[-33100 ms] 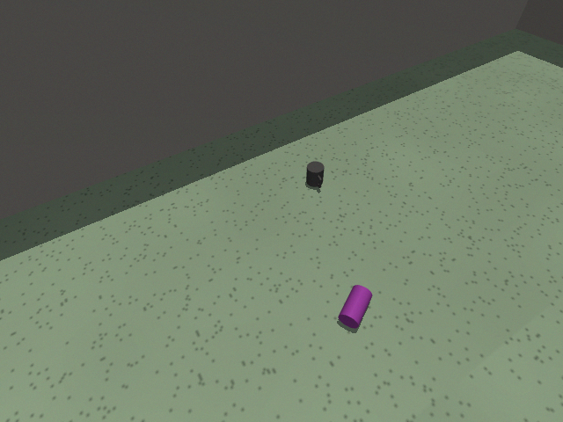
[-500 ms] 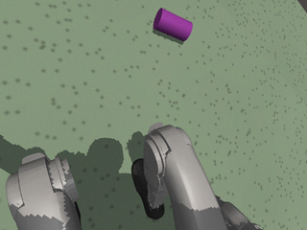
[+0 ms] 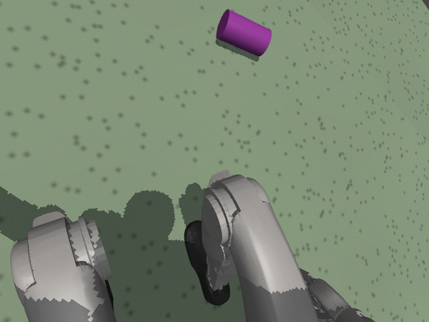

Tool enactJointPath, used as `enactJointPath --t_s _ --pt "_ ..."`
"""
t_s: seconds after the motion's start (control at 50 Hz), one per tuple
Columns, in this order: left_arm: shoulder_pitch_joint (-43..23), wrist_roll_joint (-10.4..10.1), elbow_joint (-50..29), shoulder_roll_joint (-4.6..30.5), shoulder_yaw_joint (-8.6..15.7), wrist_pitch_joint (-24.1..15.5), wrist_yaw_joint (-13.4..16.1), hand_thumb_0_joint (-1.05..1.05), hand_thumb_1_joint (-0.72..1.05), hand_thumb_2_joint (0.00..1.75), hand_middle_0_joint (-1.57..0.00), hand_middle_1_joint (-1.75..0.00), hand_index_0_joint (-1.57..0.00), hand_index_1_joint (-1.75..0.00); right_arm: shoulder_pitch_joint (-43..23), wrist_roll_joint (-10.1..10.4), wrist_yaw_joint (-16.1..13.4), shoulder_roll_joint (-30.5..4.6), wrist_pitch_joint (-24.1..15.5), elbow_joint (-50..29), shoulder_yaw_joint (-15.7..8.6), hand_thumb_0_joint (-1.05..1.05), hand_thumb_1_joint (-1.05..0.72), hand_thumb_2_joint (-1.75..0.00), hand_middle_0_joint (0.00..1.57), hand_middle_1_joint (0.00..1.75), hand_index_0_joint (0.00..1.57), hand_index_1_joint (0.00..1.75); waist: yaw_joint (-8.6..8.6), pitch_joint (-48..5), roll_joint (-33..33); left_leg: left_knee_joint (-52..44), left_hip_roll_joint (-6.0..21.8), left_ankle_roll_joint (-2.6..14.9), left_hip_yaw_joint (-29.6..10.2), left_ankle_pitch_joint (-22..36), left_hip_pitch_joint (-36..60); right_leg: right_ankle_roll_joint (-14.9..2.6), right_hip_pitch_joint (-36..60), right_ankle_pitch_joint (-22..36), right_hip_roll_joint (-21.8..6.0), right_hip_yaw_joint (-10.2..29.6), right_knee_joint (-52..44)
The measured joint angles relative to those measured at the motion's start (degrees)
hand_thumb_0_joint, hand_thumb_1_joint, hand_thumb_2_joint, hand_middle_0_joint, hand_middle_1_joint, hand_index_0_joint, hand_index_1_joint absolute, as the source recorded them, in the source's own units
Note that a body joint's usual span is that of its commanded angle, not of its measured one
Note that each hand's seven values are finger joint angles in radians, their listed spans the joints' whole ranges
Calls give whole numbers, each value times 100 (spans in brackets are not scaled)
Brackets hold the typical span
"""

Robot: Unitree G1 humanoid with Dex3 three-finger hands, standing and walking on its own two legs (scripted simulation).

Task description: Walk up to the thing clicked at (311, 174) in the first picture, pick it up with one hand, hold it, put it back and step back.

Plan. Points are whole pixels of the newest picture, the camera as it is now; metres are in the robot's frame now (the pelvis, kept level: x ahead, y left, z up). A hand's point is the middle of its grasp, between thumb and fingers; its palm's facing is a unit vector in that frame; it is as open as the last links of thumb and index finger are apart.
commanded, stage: withdraw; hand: left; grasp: from above
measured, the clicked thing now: out of the picture +0.44 +0.37 -0.26
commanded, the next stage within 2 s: home in 0.88 s
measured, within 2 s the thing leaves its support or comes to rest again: neither
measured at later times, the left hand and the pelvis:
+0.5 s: hand out of the picture +0.42 +0.40 -0.05, palm faces -0.48 -0.09 -0.87, open 14.1 cm; pelvis -0.01 +0.00 +0.06, yaw +6 degrees
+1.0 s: hand out of the picture +0.43 +0.40 -0.10, palm faces -0.40 -0.07 -0.91, open 14.0 cm; pelvis -0.01 +0.00 +0.03, yaw +5 degrees
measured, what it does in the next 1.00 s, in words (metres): stands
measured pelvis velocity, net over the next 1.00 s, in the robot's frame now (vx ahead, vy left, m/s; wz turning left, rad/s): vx -0.01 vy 0.00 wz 0.09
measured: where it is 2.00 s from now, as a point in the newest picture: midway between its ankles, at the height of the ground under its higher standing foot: (161, 300)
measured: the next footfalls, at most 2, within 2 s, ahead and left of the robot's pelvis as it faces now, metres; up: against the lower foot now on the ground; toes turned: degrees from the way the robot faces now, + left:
none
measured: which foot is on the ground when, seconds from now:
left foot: down 0.00-1.00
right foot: down 0.00-1.00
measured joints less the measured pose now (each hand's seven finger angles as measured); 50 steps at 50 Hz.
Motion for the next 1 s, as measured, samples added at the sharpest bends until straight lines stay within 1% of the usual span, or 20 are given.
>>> enactJointPath --t_s 0.06,0.12,0.16,0.2,0.26,0.3,0.4,0.44,0.48,0.52,0.56,0.62,0.66,0.74,0.78,0.84,0.9,0.96,1.0 --pt "35 24 -177 -39 100 50 -4 0 -50 98 -8 -105 -10 -103 63 16 6 10 -13 4 -47 0 -90 -90 20 30 20 30 19 -38 19 0 -6 0 9 6 -15 -10 -11 -3 -7 6 6" --pt "154 -12 -531 -150 201 156 -77 0 -51 98 -8 -104 -10 -102 164 57 28 33 7 21 -153 0 -90 -90 20 30 20 30 72 -150 100 -22 -27 -2 32 15 -51 -29 -34 -23 -32 19 2" --pt "279 -51 -857 -264 247 253 -217 0 -52 98 -9 -104 -9 -102 242 108 52 63 45 42 -274 0 -90 -90 20 30 20 30 134 -273 187 -60 -37 4 66 19 -81 -34 -60 -42 -51 42 -15" --pt "437 -145 -1257 -415 271 362 -397 0 -52 98 -9 -103 -9 -102 324 186 82 98 107 61 -426 0 -90 -90 20 30 20 30 223 -422 303 -125 -50 12 116 23 -98 -45 -71 -70 -79 75 -48" --pt "602 -334 -1840 -669 147 570 -774 0 -53 99 -9 -103 -9 -102 404 353 125 164 247 107 -660 0 -91 -90 20 30 20 30 388 -654 464 -291 -56 38 243 34 -44 -36 -31 -113 -125 169 -138" --pt "609 -473 -2092 -817 -4 695 -1069 0 -53 99 -9 -102 -9 -101 420 479 126 216 364 129 -800 0 -91 -90 20 30 20 30 495 -793 551 -453 -55 57 341 53 47 -33 40 -128 -156 241 -242" --pt "549 -779 -2437 -1012 -386 876 -1892 0 -53 100 -9 -101 -9 -101 385 728 -19 278 657 31 -1012 0 -91 -90 20 30 20 30 682 -988 735 -953 -42 99 529 142 392 -59 334 -87 -213 368 -637" --pt "521 -892 -2500 -1064 -513 856 -2185 0 -53 100 -9 -101 -8 -101 387 796 -104 260 743 -34 -1045 0 -91 -90 20 30 20 30 727 -1029 784 -1151 -37 114 590 186 532 -71 454 -54 -228 409 -803" --pt "507 -977 -2553 -1091 -589 773 -2434 0 -53 100 -9 -101 -8 -101 400 851 -189 228 805 -92 -1052 0 -91 -90 20 30 20 30 750 -1058 805 -1322 -29 121 635 227 650 -77 552 -16 -237 440 -950" --pt "493 -1026 -2564 -1101 -624 639 -2607 0 -53 101 -9 -101 -8 -101 421 883 -274 184 856 -138 -1042 0 -91 -90 20 30 20 30 758 -1066 810 -1453 -25 125 662 265 743 -78 632 21 -243 457 -1066" --pt "486 -1049 -2549 -1103 -627 474 -2692 0 -53 101 -9 -101 -8 -101 454 905 -345 139 889 -168 -1023 0 -91 -90 20 30 20 30 749 -1068 797 -1541 -27 125 679 299 801 -77 682 51 -251 468 -1141" --pt "452 -994 -2416 -1090 -625 205 -2657 0 -53 101 -9 -101 -8 -101 494 898 -415 82 926 -168 -984 0 -91 -90 20 30 20 30 717 -1047 750 -1591 -32 120 688 341 833 -80 709 88 -257 475 -1180" --pt "410 -898 -2253 -1077 -633 43 -2522 0 -53 101 -9 -101 -8 -101 515 876 -438 54 943 -151 -951 0 -91 -90 20 30 20 30 681 -1029 711 -1575 -40 113 687 368 808 -90 685 108 -261 474 -1159" --pt "298 -593 -1832 -1061 -607 -171 -2054 0 -53 101 -9 -101 -9 -101 521 782 -441 22 967 -81 -873 0 -91 -90 20 30 20 30 590 -971 645 -1452 -57 99 661 417 669 -111 556 145 -263 457 -1035" --pt "226 -400 -1620 -1036 -521 -224 -1807 0 -53 101 -9 -101 -9 -101 507 720 -425 19 955 -43 -833 0 -91 -90 20 30 20 30 529 -911 623 -1353 -70 96 639 444 573 -101 474 163 -263 444 -943" --pt "103 -151 -1321 -950 -316 -245 -1478 0 -53 101 -9 -101 -9 -101 499 642 -393 36 921 -5 -773 0 -90 -90 20 30 20 30 432 -821 595 -1187 -89 90 605 484 405 -94 325 193 -260 423 -787" --pt "-45 34 -1099 -805 -147 -172 -1238 0 -52 101 -10 -101 -9 -101 514 586 -372 85 871 12 -728 0 -90 -90 20 30 20 30 348 -733 565 -1030 -100 81 581 517 247 -88 174 220 -253 412 -635" --pt "-157 65 -1034 -664 -4 -35 -1129 0 -52 100 -10 -101 -10 -100 549 558 -363 157 812 42 -725 0 -90 -90 20 30 20 30 297 -678 572 -917 -111 78 572 533 114 -80 47 227 -250 412 -520" --pt "-199 24 -1078 -599 30 90 -1160 0 -51 100 -10 -100 -10 -100 576 558 -357 212 782 72 -740 0 -90 -90 20 30 20 30 294 -665 594 -882 -109 81 575 524 62 -72 -7 219 -246 419 -484"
